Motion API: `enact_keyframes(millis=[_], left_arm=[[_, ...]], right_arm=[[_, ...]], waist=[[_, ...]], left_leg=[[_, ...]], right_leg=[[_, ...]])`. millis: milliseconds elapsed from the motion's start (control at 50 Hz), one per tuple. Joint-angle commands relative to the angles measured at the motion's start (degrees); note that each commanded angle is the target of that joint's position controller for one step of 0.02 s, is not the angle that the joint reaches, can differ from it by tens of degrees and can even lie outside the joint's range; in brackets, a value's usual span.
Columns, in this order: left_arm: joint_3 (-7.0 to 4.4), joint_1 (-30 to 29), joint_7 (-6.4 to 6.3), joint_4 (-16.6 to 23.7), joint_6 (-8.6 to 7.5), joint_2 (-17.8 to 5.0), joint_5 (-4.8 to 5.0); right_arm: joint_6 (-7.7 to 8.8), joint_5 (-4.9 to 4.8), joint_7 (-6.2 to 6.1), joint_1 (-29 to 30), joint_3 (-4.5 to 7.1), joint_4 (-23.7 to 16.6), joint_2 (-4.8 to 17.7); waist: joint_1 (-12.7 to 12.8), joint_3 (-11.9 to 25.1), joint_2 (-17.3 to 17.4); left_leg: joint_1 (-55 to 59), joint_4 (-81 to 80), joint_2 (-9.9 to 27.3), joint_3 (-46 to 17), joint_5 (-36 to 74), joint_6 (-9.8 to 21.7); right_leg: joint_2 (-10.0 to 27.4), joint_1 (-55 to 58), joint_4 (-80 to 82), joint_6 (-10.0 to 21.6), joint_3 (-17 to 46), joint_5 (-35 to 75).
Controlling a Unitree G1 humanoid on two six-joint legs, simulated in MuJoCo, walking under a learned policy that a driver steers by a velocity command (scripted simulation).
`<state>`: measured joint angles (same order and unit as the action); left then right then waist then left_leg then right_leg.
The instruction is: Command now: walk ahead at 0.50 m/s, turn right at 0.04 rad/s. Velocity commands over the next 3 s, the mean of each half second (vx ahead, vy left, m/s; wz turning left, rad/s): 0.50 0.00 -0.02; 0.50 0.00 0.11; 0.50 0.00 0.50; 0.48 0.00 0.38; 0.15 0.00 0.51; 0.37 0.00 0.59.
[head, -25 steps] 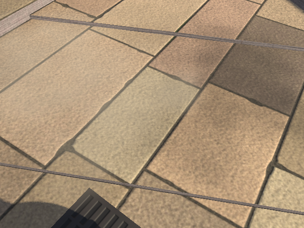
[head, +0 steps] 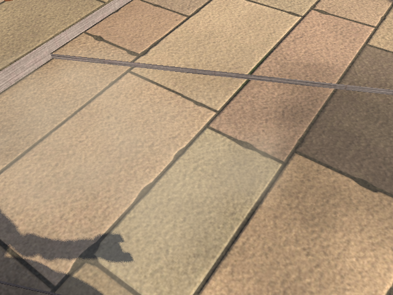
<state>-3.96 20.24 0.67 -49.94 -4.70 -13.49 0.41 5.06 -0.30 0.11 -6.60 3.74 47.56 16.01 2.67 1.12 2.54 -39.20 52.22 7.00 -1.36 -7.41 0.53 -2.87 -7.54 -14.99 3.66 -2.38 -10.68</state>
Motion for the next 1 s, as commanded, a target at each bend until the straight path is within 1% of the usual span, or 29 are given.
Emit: enact_keyframes(millis=[20, 100, 160, 200, 220, 240, 260, 280, 300, 320, 360, 380, 400, 440, 520, 580, 620, 640, 660, 680, 700, 720, 740, 760, 780, 800, 840, 900, 1000], left_arm=[[-1.77, -2.0, -0.84, 3.0, -0.93, -8.7, 0.31], [-1.9, 2.6, -1.0, 0.4, -0.65, -9.4, 0.8], [-2.13, 3.5, -1.31, -0.9, 0.3, -10.0, 0.85], [-1.55, 7.4, -1.03, -2.0, 1.19, -8.8, 0.66], [-1.24, 8.6, -0.95, -2.7, 1.46, -9.1, 0.57], [-1.17, 7.3, -0.89, -2.2, 1.25, -10.1, 0.52], [-0.01, 5.7, -0.38, -0.6, 0.55, -6.8, 0.51], [1.14, 5.4, -0.09, -0.4, -0.43, -3.1, 0.97], [-0.36, -0.5, -0.11, 1.6, -1.22, -8.6, 2.31], [-0.61, -5.3, -0.27, 2.8, -1.4, -9.4, 2.65], [-0.95, -8.0, -1.22, 2.7, -0.49, -7.3, 1.25], [-0.63, -4.5, -1.08, 2.3, 0.37, -5.0, 1.25], [-0.16, -2.9, -0.97, 1.5, 1.17, -3.0, 0.95], [-0.25, -3.7, -0.99, 1.6, 2.06, -3.3, 0.58], [0.84, -12.2, -0.35, 3.7, 2.21, -2.7, -0.16], [-0.02, -13.3, 0.29, 3.3, 2.17, -5.6, 0.27], [-0.63, -11.1, 0.48, 2.4, 2.02, -6.3, 0.33], [-1.55, -5.5, 0.4, 0.2, 2.1, -7.2, 0.11], [-3.11, 4.5, 0.31, -3.6, 2.02, -9.3, 0.03], [-4.19, 12.6, 0.05, -5.5, 1.76, -14.3, -0.29], [-3.21, 7.5, 0.62, -3.9, 0.85, -16.0, -1.39], [-1.86, 1.1, 1.17, -1.7, -0.38, -11.3, -1.04], [-0.97, -2.8, 1.38, -1.2, -1.02, -8.5, -0.79], [-0.59, -5.3, 1.6, -1.6, -1.35, -7.6, -0.7], [-0.4, -7.1, 1.4, -2.2, -1.57, -6.8, -0.87], [0.1, -7.5, 1.07, -2.8, -1.84, -5.0, -1.16], [-0.04, -4.4, 0.05, -4.2, -2.33, -4.9, -1.21], [-0.31, -0.1, -1.27, -5.7, -2.5, -5.8, -1.59], [-0.19, 0.4, -2.55, -5.5, -1.96, -6.3, -1.59]], right_arm=[[0.35, -0.05, 0.65, 3.9, -0.43, -3.7, 0.6], [0.29, -0.73, 1.62, 10.3, -0.88, -5.2, 1.2], [0.54, -0.67, 2.49, 11.9, -0.68, -6.4, 2.6], [0.91, -0.45, 2.6, 11.3, 0.19, -6.5, 4.4], [1.09, -0.62, 2.7, 5.3, 1.23, -4.9, 5.6], [0.98, -0.66, 2.56, -5.3, 2.49, -1.8, 8.1], [0.02, -0.19, 1.76, -16.9, 4.05, 1.3, 12.6], [-0.51, -0.53, 1.57, -22.1, 3.6, 3.5, 11.8], [-0.81, -0.17, 0.96, -16.1, 2.59, 2.0, 8.8], [-0.79, 0.14, 0.58, -9.6, 1.75, 0.3, 5.8], [-0.14, 0.86, 0.75, -2.8, 0.76, -0.1, 2.6], [-0.06, 1.06, 0.67, -2.1, 0.81, 0.3, 3.2], [-0.01, 0.97, 0.7, -2.3, 0.93, 0.7, 3.2], [-0.01, 1.0, 0.39, -2.4, 1.22, 1.2, 4.2], [-0.34, 0.2, -0.55, -3.2, 2.0, 1.6, 7.3], [0.06, -0.42, -0.35, -3.8, 2.24, 2.3, 8.3], [-0.38, -0.96, -0.39, -3.5, 2.13, 3.0, 8.0], [-0.69, -0.67, -0.52, -3.2, 1.82, 3.2, 7.3], [-1.11, -0.08, -0.69, -3.8, 1.06, 3.4, 5.0], [-1.22, 0.88, -0.83, -2.8, -0.25, 1.9, 1.3], [-0.27, -0.45, -0.28, -9.8, -0.92, 0.5, -2.7], [0.62, -2.3, 0.35, -8.3, 0.21, 1.1, 2.7], [0.82, -2.88, 0.55, -4.3, 0.71, -0.3, 4.9], [0.55, -1.94, 0.19, -3.1, 0.61, -0.4, 4.2], [0.06, -1.21, -0.25, -3.0, 0.8, -0.2, 3.8], [-0.73, -1.51, -0.14, -4.5, 1.02, 0.5, 3.8], [-1.88, -1.94, -0.11, -4.1, 0.96, 1.3, 2.8], [-2.39, -1.63, 0.1, -0.2, 1.19, 0.6, 1.5], [-2.46, -1.24, 1.14, 5.7, 1.04, -1.6, 0.3]], waist=[[-1.3, -2.1, -6.0], [1.1, -4.1, -6.2], [0.4, -4.5, -6.5], [0.3, -0.7, -4.8], [-2.8, 4.7, -5.8], [-7.3, 11.8, -6.7], [-11.4, 20.3, 0.3], [-11.8, 27.1, 9.7], [-11.2, 18.2, 4.9], [-9.5, 10.9, 3.1], [-5.4, 2.9, 0.5], [-2.8, 2.3, 4.1], [-2.0, 1.2, 4.8], [-0.7, -0.8, 4.1], [-1.3, -1.9, 3.8], [-0.5, -1.4, 4.4], [1.7, -2.1, 3.6], [4.4, -0.5, 3.1], [8.3, 3.8, 0.0], [10.4, 5.2, -13.5], [2.1, 7.9, -26.0], [1.4, 4.6, -15.5], [0.5, 1.0, -10.8], [-1.0, -0.9, -7.0], [-2.4, -1.2, -8.5], [-3.5, -1.0, -9.7], [-2.5, -1.5, -8.1], [-0.8, -1.9, -5.0], [0.5, -3.9, -6.3]], left_leg=[[0.6, -11.4, -0.7, 0.6, 10.2, -0.3], [2.6, -18.8, -2.7, 1.6, 13.2, 0.6], [1.8, -21.8, -3.3, 1.2, 8.0, 2.9], [11.3, -24.0, -7.8, 6.7, 1.8, 4.8], [24.5, -24.8, -9.1, 7.5, 4.9, 6.4], [44.2, -22.5, -4.6, 2.5, 9.9, 9.1], [64.4, -24.7, 8.9, -15.0, 2.8, 15.2], [70.8, -31.2, 17.2, -33.5, -1.2, 19.9], [62.8, -33.6, 15.2, -28.4, -5.2, 16.8], [53.6, -34.9, 11.8, -19.9, -4.9, 14.1], [38.1, -39.5, 6.5, -11.9, -3.1, 11.1], [33.3, -41.5, 6.9, -10.5, -4.7, 12.0], [29.7, -43.3, 6.8, -9.2, -5.2, 12.8], [26.2, -45.1, 6.5, -6.4, -5.7, 13.0], [22.7, -46.0, 4.9, -0.9, -3.9, 11.1], [25.3, -45.5, 7.1, -0.7, -5.6, 10.7], [25.8, -41.7, 7.4, 0.5, -6.7, 9.7], [24.2, -35.5, 6.0, 2.1, -2.0, 8.9], [22.1, -20.8, 2.1, 4.9, 6.2, 7.7], [10.1, 4.3, -3.5, 6.8, -4.7, 4.7], [-6.7, 20.2, -10.9, -0.9, -23.9, 4.3], [-9.5, 27.5, -7.2, -6.3, -19.5, 5.4], [-9.9, 26.4, -3.9, -4.8, -13.2, 6.2], [-7.0, 23.8, -1.1, -3.7, -8.6, 5.7], [-4.2, 20.9, 0.4, -3.8, -6.1, 5.1], [-1.0, 19.0, 1.3, -4.4, -3.8, 4.6], [-1.3, 15.4, 0.6, -4.7, -1.5, 3.5], [-6.4, 8.3, -1.3, -6.6, 3.6, 2.4], [-5.5, -4.9, -2.0, -2.5, 13.0, 1.1]], right_leg=[[13.1, -0.7, 7.0, 8.7, 6.7, 17.2], [14.8, 3.2, 6.1, 7.7, 6.4, 13.3], [17.7, 10.5, 2.5, 6.4, 7.2, 18.3], [15.4, 13.0, -5.7, 5.2, 6.1, 37.2], [13.9, 10.3, -14.6, 3.7, 4.9, 46.4], [12.9, -1.4, -26.1, 1.7, 4.8, 43.7], [7.6, -20.5, -45.2, -1.7, 1.3, 21.3], [1.4, -31.0, -58.9, -2.6, 6.4, -20.2], [5.1, -36.3, -61.9, -1.9, 8.9, -18.8], [8.2, -36.3, -58.6, -1.4, 7.3, -14.0], [10.6, -30.8, -52.0, -1.5, 5.0, -10.3], [10.9, -27.4, -51.1, -2.0, 4.9, -9.2], [10.6, -25.7, -51.5, -2.8, 3.8, -9.4], [10.7, -26.8, -48.9, -3.9, 3.1, -5.4], [9.9, -22.5, -32.8, -4.5, 1.7, 1.3], [8.7, -18.2, -30.1, -4.0, -0.4, 1.1], [7.5, -13.5, -25.8, -2.9, -2.2, -0.7], [5.2, -6.3, -24.6, -2.5, -4.3, -2.9], [3.3, 4.2, -22.0, -1.6, -4.1, -5.5], [13.5, 12.9, -14.2, 2.5, 14.0, -11.8], [23.0, 17.5, 2.2, 10.5, 47.9, -26.8], [25.2, 11.8, 5.1, 10.8, 48.7, -32.5], [24.2, 5.5, 3.9, 9.6, 38.6, -29.3], [21.6, 0.6, 4.2, 8.3, 31.3, -21.9], [19.1, -2.5, 4.4, 6.5, 24.7, -16.5], [17.2, -4.1, 5.0, 5.1, 19.3, -12.0], [16.4, -2.2, 6.7, 4.8, 12.9, -3.8], [16.8, 4.0, 6.9, 4.2, 6.6, 7.4], [16.4, 5.5, 8.9, 2.9, -2.7, 11.9]])
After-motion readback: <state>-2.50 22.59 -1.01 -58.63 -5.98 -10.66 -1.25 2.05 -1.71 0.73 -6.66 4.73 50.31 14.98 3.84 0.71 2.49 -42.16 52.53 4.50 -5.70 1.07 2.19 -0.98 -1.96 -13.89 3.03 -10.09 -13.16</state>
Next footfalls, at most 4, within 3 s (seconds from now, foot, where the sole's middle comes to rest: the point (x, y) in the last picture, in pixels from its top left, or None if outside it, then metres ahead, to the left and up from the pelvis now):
0.16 left None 0.32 0.17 -0.77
0.66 right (253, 291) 0.50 -0.10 -0.75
1.24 left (182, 208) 0.81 0.16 -0.75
1.72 right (203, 139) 1.16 0.09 -0.75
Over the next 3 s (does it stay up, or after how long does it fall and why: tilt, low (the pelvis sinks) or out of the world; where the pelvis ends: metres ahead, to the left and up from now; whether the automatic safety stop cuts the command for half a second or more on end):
stays up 1.26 0.37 0.02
